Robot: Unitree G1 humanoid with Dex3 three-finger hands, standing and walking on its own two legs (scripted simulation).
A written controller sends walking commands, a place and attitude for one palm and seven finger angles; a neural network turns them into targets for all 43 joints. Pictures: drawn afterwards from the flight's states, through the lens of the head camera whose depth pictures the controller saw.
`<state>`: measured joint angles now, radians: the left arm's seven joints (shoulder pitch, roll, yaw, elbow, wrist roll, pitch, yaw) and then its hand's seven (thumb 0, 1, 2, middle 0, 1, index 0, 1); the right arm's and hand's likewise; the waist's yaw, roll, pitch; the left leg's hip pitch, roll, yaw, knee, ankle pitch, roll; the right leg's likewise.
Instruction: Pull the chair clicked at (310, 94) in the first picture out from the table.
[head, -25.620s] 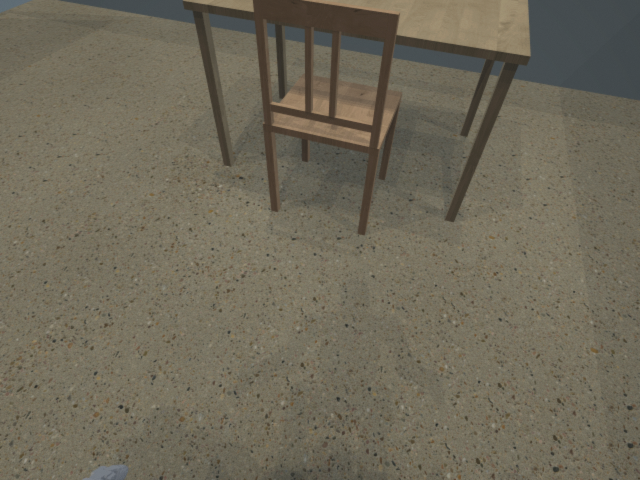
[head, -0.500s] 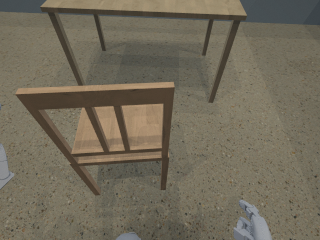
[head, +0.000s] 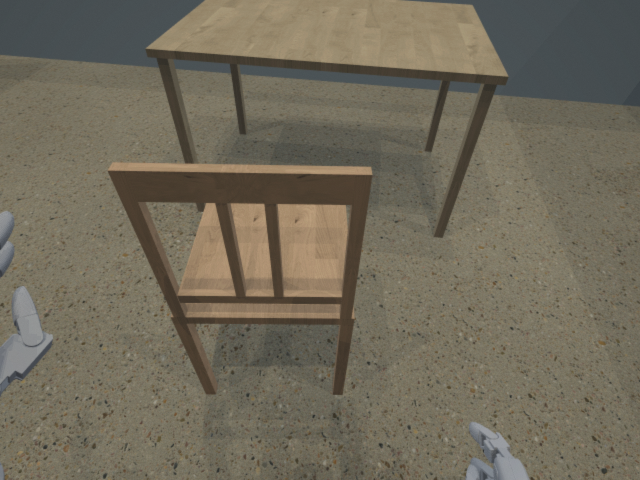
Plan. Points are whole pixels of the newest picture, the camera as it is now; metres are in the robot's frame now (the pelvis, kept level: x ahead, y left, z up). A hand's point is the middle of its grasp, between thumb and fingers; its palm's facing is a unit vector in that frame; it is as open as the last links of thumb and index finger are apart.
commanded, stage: stop stepping back and stand still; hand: left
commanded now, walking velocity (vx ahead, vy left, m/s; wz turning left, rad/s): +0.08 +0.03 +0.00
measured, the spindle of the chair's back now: (233, 251) +0.55 +0.21 -0.10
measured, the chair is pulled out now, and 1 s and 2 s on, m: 0.60 0.60 0.60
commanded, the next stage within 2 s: let the arm hang, fingers relaxed in 0.10 s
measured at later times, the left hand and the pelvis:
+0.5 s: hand out of the picture +0.11 +0.17 -0.17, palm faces +0.10 -0.98 -0.14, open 6.8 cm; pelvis +0.03 +0.01 +0.00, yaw +1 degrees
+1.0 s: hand out of the picture +0.01 +0.17 -0.17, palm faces +0.03 -0.98 -0.19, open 7.4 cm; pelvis +0.03 +0.00 +0.00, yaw +0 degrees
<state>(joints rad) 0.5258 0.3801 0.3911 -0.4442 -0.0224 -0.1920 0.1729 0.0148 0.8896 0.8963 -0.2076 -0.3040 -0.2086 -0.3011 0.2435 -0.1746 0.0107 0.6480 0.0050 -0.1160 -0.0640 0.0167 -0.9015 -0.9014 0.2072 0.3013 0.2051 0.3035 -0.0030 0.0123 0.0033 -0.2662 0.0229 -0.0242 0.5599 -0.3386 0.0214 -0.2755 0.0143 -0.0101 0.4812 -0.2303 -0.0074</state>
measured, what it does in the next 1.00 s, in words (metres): stands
